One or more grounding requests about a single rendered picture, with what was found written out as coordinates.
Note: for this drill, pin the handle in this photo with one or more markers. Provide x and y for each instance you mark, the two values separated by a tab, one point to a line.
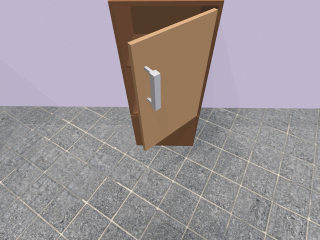
155	88

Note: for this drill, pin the cupboard door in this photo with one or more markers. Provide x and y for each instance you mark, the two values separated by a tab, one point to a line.
180	54

